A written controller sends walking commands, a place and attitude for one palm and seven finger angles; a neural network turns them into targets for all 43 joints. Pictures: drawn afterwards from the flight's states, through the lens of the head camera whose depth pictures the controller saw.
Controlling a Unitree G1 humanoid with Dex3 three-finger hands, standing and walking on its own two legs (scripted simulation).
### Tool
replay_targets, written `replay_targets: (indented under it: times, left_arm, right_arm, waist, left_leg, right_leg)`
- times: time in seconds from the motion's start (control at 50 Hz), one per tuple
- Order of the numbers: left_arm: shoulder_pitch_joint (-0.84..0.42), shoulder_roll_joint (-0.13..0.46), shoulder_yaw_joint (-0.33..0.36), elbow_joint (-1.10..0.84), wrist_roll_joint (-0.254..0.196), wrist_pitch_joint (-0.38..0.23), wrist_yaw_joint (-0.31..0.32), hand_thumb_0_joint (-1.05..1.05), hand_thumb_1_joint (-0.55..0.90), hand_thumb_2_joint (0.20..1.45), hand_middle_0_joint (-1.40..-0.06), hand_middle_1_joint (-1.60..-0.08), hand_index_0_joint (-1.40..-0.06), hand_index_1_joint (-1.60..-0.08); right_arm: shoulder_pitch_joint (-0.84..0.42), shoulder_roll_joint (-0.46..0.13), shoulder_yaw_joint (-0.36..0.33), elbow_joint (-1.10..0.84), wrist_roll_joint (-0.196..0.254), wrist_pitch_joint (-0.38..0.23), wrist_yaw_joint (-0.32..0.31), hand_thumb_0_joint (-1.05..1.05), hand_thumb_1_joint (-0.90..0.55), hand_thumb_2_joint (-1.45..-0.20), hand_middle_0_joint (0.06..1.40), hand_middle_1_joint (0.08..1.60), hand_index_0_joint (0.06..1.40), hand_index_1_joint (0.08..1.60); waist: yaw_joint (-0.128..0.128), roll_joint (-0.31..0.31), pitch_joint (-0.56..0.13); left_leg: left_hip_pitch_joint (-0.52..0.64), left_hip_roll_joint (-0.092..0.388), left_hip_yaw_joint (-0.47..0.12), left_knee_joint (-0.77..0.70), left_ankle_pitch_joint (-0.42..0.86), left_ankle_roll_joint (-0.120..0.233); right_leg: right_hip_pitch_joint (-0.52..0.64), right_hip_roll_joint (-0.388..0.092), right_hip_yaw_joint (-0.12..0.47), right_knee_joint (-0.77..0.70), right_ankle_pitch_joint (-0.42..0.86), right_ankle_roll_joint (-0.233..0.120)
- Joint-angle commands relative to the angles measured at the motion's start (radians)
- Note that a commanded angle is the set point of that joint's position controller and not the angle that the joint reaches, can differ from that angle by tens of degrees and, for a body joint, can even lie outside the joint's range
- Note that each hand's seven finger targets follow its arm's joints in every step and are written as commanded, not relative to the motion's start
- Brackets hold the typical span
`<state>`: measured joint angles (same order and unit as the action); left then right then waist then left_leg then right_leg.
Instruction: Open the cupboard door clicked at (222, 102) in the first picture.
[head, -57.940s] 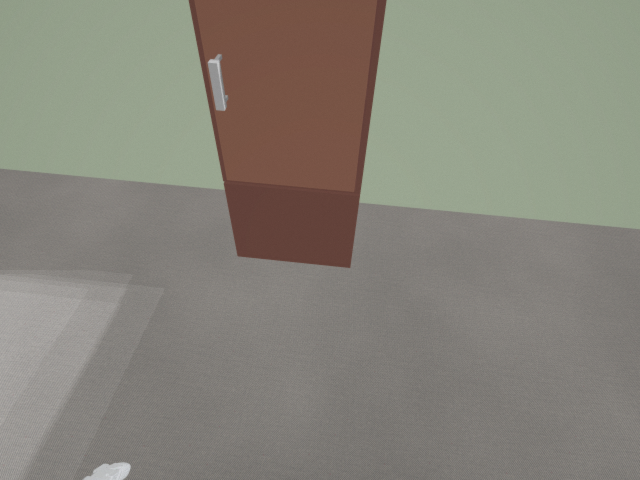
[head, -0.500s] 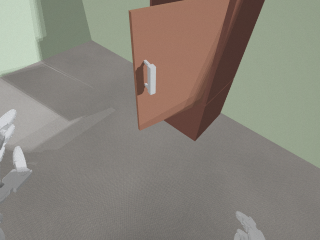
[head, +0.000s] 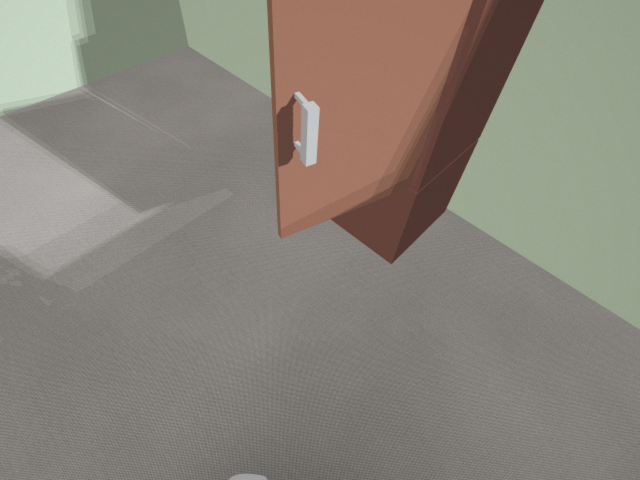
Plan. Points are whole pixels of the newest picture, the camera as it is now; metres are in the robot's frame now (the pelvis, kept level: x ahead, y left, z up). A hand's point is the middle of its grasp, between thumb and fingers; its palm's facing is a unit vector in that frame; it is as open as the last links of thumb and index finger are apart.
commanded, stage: let the arm hang, fingers relaxed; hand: left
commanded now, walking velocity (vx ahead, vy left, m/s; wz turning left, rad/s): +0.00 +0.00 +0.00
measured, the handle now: (304, 129) +0.70 +0.07 +0.01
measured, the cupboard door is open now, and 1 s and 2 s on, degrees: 73 73 73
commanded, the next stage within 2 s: look to check the result in 0.68 s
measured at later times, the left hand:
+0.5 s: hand out of the picture +0.10 +0.24 -0.14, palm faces -0.02 -0.94 -0.34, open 7.4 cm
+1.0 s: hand out of the picture +0.12 +0.23 -0.14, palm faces -0.03 -0.94 -0.33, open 7.4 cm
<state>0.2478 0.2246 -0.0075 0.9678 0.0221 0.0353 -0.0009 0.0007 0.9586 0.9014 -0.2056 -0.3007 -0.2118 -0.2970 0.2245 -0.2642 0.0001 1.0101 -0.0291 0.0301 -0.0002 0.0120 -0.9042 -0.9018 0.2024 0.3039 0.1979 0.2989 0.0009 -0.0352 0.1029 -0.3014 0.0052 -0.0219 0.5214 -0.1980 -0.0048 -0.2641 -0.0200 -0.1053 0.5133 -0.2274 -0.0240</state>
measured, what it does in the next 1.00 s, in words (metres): shifts its weight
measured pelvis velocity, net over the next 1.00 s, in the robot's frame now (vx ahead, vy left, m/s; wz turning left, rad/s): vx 0.05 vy -0.01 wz -0.02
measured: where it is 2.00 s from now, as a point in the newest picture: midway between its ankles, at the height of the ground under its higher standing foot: outside the picture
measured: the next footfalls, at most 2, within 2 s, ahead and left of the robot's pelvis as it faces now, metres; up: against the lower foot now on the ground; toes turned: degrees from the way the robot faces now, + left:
none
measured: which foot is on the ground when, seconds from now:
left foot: down 0.00-1.00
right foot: down 0.00-1.00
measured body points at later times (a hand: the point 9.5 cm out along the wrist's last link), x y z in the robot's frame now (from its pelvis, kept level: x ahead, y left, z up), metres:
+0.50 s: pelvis +0.02 +0.00 +0.01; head +0.04 -0.01 +0.46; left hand +0.10 +0.29 -0.12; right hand +0.09 -0.27 -0.14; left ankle +0.05 +0.12 -0.73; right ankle +0.03 -0.11 -0.73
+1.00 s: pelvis +0.05 -0.01 +0.01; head +0.07 -0.02 +0.46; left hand +0.13 +0.28 -0.12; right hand +0.12 -0.30 -0.13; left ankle +0.05 +0.12 -0.73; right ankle +0.03 -0.11 -0.73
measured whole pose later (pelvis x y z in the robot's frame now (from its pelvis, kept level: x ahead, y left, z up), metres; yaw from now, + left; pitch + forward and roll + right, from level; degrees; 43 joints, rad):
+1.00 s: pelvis +0.05 -0.01 +0.01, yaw -1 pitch -1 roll +0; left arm 0.11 0.31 0.01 1.13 0.01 -0.01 0.01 0.00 0.90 0.90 -0.20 -0.30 -0.21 -0.30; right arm 0.10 -0.32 0.00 1.13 -0.02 0.00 -0.01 0.01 -0.90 -0.90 0.20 0.30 0.20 0.30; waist 0.00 0.02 0.07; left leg -0.12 0.01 -0.01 0.31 -0.17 -0.02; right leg -0.10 0.00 -0.09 0.32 -0.21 -0.02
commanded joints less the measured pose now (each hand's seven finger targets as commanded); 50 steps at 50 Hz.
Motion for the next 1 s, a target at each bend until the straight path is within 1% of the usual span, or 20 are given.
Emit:
replay_targets:
  times: [0.0,0.02,0.04,0.06,0.12,0.2,0.28,0.32,0.34,0.42,0.5,0.52,0.56,0.64,0.68,0.72,0.74,0.82,0.92,0.98]
  left_arm:
    - [-0.044,0.209,0.06,-0.011,-0.009,-0.048,0.009,0.0,0.9,0.9,-0.2,-0.3,-0.2,-0.3]
    - [-0.048,0.211,0.06,0.008,-0.009,-0.049,0.008,0.0,0.9,0.9,-0.2,-0.3,-0.2,-0.3]
    - [-0.05,0.217,0.062,0.022,-0.008,-0.051,0.009,0.0,0.9,0.9,-0.2,-0.3,-0.2,-0.3]
    - [-0.063,0.216,0.061,0.036,-0.009,-0.05,0.008,0.0,0.9,0.9,-0.2,-0.3,-0.2,-0.3]
    - [-0.073,0.224,0.061,0.071,-0.01,-0.05,0.009,0.0,0.9,0.9,-0.2,-0.3,-0.2,-0.3]
    - [-0.093,0.241,0.062,0.096,-0.01,-0.052,0.01,0.0,0.9,0.9,-0.2,-0.3,-0.2,-0.3]
    - [-0.112,0.249,0.062,0.108,-0.01,-0.052,0.011,0.0,0.9,0.9,-0.2,-0.3,-0.2,-0.3]
    - [-0.121,0.253,0.061,0.11,-0.01,-0.054,0.011,0.0,0.9,0.9,-0.2,-0.3,-0.2,-0.3]
    - [-0.118,0.256,0.062,0.111,-0.01,-0.055,0.011,0.0,0.9,0.9,-0.2,-0.3,-0.2,-0.3]
    - [-0.144,0.263,0.06,0.11,-0.011,-0.06,0.012,0.0,0.9,0.9,-0.2,-0.3,-0.2,-0.3]
    - [-0.163,0.269,0.06,0.107,-0.01,-0.065,0.013,0.0,0.9,0.9,-0.2,-0.3,-0.2,-0.3]
    - [-0.168,0.27,0.059,0.105,-0.01,-0.065,0.013,0.0,0.9,0.9,-0.2,-0.3,-0.2,-0.3]
    - [-0.175,0.274,0.06,0.104,-0.009,-0.066,0.013,0.0,0.9,0.9,-0.2,-0.3,-0.2,-0.3]
    - [-0.177,0.279,0.063,0.099,-0.009,-0.07,0.013,0.0,0.9,0.9,-0.2,-0.3,-0.2,-0.3]
    - [-0.185,0.278,0.062,0.101,-0.01,-0.072,0.014,0.0,0.9,0.9,-0.2,-0.3,-0.2,-0.3]
    - [-0.183,0.28,0.061,0.101,-0.011,-0.071,0.014,0.0,0.9,0.9,-0.2,-0.3,-0.2,-0.3]
    - [-0.177,0.282,0.064,0.099,-0.01,-0.074,0.015,0.0,0.9,0.9,-0.2,-0.3,-0.2,-0.3]
    - [-0.18,0.283,0.06,0.103,-0.012,-0.073,0.016,0.0,0.9,0.9,-0.2,-0.3,-0.2,-0.3]
    - [-0.172,0.285,0.061,0.106,-0.013,-0.074,0.017,0.0,0.9,0.9,-0.2,-0.3,-0.2,-0.3]
    - [-0.175,0.287,0.059,0.107,-0.014,-0.072,0.018,0.0,0.9,0.9,-0.2,-0.3,-0.2,-0.3]
  right_arm:
    - [-0.033,-0.148,-0.041,-0.04,0.006,-0.027,-0.013,0.0,-0.9,-0.9,0.2,0.3,0.2,0.3]
    - [-0.029,-0.15,-0.043,-0.027,0.006,-0.026,-0.014,0.0,-0.9,-0.9,0.2,0.3,0.2,0.3]
    - [-0.021,-0.156,-0.048,-0.02,0.008,-0.026,-0.015,0.0,-0.9,-0.9,0.2,0.3,0.2,0.3]
    - [-0.011,-0.157,-0.048,-0.006,0.008,-0.026,-0.015,0.0,-0.9,-0.9,0.2,0.3,0.2,0.3]
    - [-0.011,-0.163,-0.049,0.021,0.007,-0.026,-0.016,0.0,-0.9,-0.9,0.2,0.3,0.2,0.3]
    - [-0.015,-0.175,-0.049,0.044,0.007,-0.03,-0.015,0.0,-0.9,-0.9,0.2,0.3,0.2,0.3]
    - [-0.044,-0.185,-0.047,0.055,0.006,-0.033,-0.013,0.0,-0.9,-0.9,0.2,0.3,0.2,0.3]
    - [-0.06,-0.193,-0.045,0.059,0.006,-0.038,-0.013,0.0,-0.9,-0.9,0.2,0.3,0.2,0.3]
    - [-0.069,-0.198,-0.044,0.058,0.008,-0.04,-0.012,0.0,-0.9,-0.9,0.2,0.3,0.2,0.3]
    - [-0.094,-0.206,-0.04,0.065,0.008,-0.045,-0.011,0.0,-0.9,-0.9,0.2,0.3,0.2,0.3]
    - [-0.117,-0.215,-0.039,0.067,0.007,-0.049,-0.011,0.0,-0.9,-0.9,0.2,0.3,0.2,0.3]
    - [-0.12,-0.215,-0.038,0.068,0.008,-0.049,-0.011,0.0,-0.9,-0.9,0.2,0.3,0.2,0.3]
    - [-0.132,-0.218,-0.038,0.067,0.008,-0.05,-0.011,0.0,-0.9,-0.9,0.2,0.3,0.2,0.3]
    - [-0.139,-0.229,-0.037,0.065,0.01,-0.051,-0.012,0.0,-0.9,-0.9,0.2,0.3,0.2,0.3]
    - [-0.14,-0.23,-0.037,0.066,0.009,-0.052,-0.013,0.0,-0.9,-0.9,0.2,0.3,0.2,0.3]
    - [-0.144,-0.231,-0.036,0.067,0.01,-0.051,-0.013,0.0,-0.9,-0.9,0.2,0.3,0.2,0.3]
    - [-0.145,-0.234,-0.037,0.063,0.01,-0.051,-0.014,0.0,-0.9,-0.9,0.2,0.3,0.2,0.3]
    - [-0.146,-0.236,-0.036,0.065,0.01,-0.05,-0.015,0.0,-0.9,-0.9,0.2,0.3,0.2,0.3]
    - [-0.143,-0.238,-0.036,0.064,0.012,-0.048,-0.018,0.0,-0.9,-0.9,0.2,0.3,0.2,0.3]
    - [-0.145,-0.24,-0.037,0.064,0.012,-0.045,-0.019,0.0,-0.9,-0.9,0.2,0.3,0.2,0.3]
  waist:
    - [-0.007,0.152,-0.124]
    - [-0.006,0.138,-0.109]
    - [-0.007,0.086,-0.103]
    - [-0.012,0.064,-0.092]
    - [-0.01,0.045,-0.064]
    - [-0.009,0.017,-0.062]
    - [-0.005,0.031,-0.055]
    - [0.0,0.031,-0.066]
    - [0.004,0.049,-0.079]
    - [0.002,0.03,-0.092]
    - [0.001,0.048,-0.117]
    - [0.0,0.057,-0.117]
    - [0.0,0.049,-0.104]
    - [-0.001,0.04,-0.128]
    - [-0.004,0.057,-0.143]
    - [-0.004,0.055,-0.14]
    - [-0.002,0.034,-0.152]
    - [-0.006,0.055,-0.147]
    - [-0.007,0.037,-0.153]
    - [-0.008,0.036,-0.129]
  left_leg:
    - [0.03,0.071,-0.09,-0.143,-0.096,0.035]
    - [0.032,0.069,-0.088,-0.145,-0.099,0.035]
    - [0.048,0.073,-0.084,-0.14,-0.083,0.035]
    - [0.05,0.074,-0.083,-0.143,-0.082,0.035]
    - [0.063,0.076,-0.081,-0.154,-0.069,0.037]
    - [0.069,0.08,-0.083,-0.17,-0.045,0.038]
    - [0.077,0.089,-0.092,-0.2,-0.028,0.039]
    - [0.076,0.1,-0.101,-0.219,0.003,0.041]
    - [0.079,0.1,-0.1,-0.22,0.025,0.041]
    - [0.101,0.105,-0.097,-0.233,0.078,0.035]
    - [0.133,0.107,-0.09,-0.234,0.145,0.032]
    - [0.133,0.108,-0.088,-0.239,0.143,0.03]
    - [0.136,0.107,-0.085,-0.24,0.157,0.028]
    - [0.164,0.109,-0.076,-0.237,0.185,0.025]
    - [0.172,0.111,-0.074,-0.236,0.206,0.022]
    - [0.176,0.109,-0.074,-0.238,0.204,0.021]
    - [0.189,0.112,-0.072,-0.232,0.221,0.023]
    - [0.2,0.112,-0.066,-0.234,0.223,0.019]
    - [0.216,0.115,-0.061,-0.227,0.244,0.019]
    - [0.214,0.115,-0.059,-0.23,0.236,0.019]
  right_leg:
    - [0.05,-0.106,0.164,-0.183,-0.153,-0.052]
    - [0.043,-0.108,0.167,-0.196,-0.162,-0.054]
    - [0.036,-0.109,0.161,-0.207,-0.164,-0.054]
    - [0.029,-0.113,0.161,-0.215,-0.174,-0.056]
    - [0.016,-0.115,0.156,-0.23,-0.179,-0.055]
    - [0.036,-0.115,0.152,-0.233,-0.168,-0.052]
    - [0.047,-0.112,0.142,-0.226,-0.138,-0.044]
    - [0.076,-0.107,0.134,-0.211,-0.083,-0.038]
    - [0.092,-0.108,0.134,-0.209,-0.063,-0.036]
    - [0.117,-0.112,0.132,-0.209,-0.003,-0.028]
    - [0.141,-0.118,0.133,-0.21,0.071,-0.025]
    - [0.147,-0.118,0.133,-0.212,0.073,-0.024]
    - [0.145,-0.119,0.131,-0.219,0.09,-0.023]
    - [0.162,-0.122,0.133,-0.228,0.133,-0.022]
    - [0.18,-0.126,0.136,-0.225,0.169,-0.023]
    - [0.183,-0.126,0.133,-0.23,0.168,-0.021]
    - [0.187,-0.125,0.131,-0.23,0.194,-0.022]
    - [0.19,-0.128,0.135,-0.236,0.212,-0.022]
    - [0.2,-0.127,0.133,-0.236,0.262,-0.022]
    - [0.187,-0.126,0.134,-0.241,0.256,-0.022]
